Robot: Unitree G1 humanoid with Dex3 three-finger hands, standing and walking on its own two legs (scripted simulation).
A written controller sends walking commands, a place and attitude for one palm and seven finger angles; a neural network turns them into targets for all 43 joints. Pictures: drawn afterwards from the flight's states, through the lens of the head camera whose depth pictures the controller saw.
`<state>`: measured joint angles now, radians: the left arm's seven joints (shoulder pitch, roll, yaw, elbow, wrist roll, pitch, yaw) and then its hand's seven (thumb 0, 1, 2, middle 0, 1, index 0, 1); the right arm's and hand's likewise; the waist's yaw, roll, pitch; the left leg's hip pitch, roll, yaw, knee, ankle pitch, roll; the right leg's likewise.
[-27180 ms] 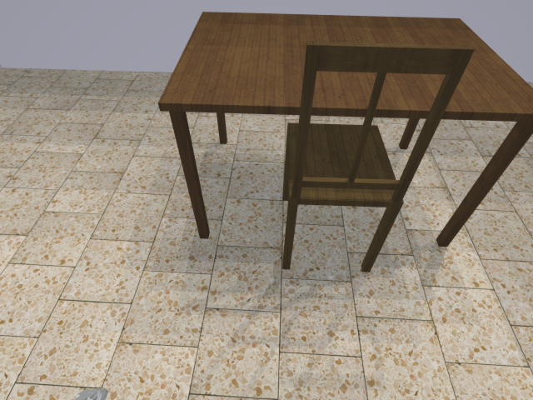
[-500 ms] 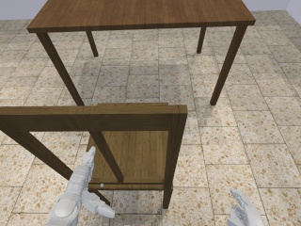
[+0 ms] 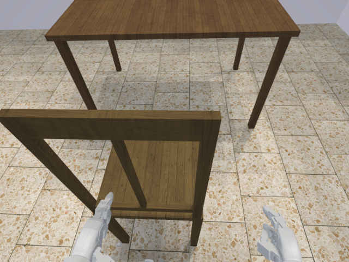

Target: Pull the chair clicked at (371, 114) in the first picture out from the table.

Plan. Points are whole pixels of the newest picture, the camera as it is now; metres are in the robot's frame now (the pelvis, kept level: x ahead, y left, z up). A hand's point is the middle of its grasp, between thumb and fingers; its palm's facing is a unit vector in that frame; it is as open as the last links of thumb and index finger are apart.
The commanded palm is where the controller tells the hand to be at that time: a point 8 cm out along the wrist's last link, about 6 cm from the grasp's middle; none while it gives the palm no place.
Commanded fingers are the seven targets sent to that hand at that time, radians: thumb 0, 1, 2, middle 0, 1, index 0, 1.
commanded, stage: draw the hand back to the body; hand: left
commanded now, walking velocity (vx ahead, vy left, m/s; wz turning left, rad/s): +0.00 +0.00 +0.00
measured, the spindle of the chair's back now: (133, 179) +0.32 +0.12 -0.01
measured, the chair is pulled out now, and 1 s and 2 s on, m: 0.62 0.62 0.62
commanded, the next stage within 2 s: step back with the hand held close in 1.70 s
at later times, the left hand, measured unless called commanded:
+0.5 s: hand (98, 237) +0.17 +0.15 +0.06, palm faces -0.04 -1.00 -0.09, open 17.5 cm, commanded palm +0.14 +0.22 +0.08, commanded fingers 0.00 -0.55 0.20 0.00 0.00 0.00 0.00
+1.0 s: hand (33, 205) +0.20 +0.23 +0.14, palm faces +0.31 -0.85 -0.42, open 13.9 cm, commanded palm +0.16 +0.28 +0.17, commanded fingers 0.00 0.36 0.64 -0.12 -0.19 -0.12 -0.19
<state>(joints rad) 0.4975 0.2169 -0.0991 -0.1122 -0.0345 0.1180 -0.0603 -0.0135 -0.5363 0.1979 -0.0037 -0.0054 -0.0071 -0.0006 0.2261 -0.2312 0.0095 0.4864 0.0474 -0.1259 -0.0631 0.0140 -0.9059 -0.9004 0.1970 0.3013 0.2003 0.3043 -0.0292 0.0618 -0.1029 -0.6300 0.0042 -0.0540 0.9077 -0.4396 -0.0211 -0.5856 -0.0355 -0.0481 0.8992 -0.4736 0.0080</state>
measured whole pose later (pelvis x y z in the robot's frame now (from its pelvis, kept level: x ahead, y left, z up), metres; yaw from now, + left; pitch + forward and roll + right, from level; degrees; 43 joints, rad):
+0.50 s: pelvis -0.01 +0.00 -0.02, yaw +0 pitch +10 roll -1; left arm 0.58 0.21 0.05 -0.27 -0.22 -0.27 -0.19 -0.02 -0.54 0.20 0.00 0.00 0.00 0.00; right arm 0.18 -0.19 -0.01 0.56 0.07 -0.18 -0.05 0.02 -0.91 -0.90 0.20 0.30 0.20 0.30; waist 0.01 0.08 -0.10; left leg -0.74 0.01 -0.07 1.06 -0.49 -0.03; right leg -0.69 -0.03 -0.06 1.04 -0.52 0.00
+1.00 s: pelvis +0.02 +0.01 +0.03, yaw -1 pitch +0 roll -1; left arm 0.60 0.32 0.17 -0.45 -0.04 -0.08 0.15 -0.01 0.02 0.47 -0.08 -0.12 -0.09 -0.11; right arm 0.18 -0.21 0.01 0.60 0.03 -0.12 -0.11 0.01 -0.91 -0.90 0.20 0.30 0.20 0.30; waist 0.07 0.08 0.00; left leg -0.31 0.01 -0.03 0.68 -0.38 -0.01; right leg -0.26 -0.03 -0.03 0.65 -0.39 0.02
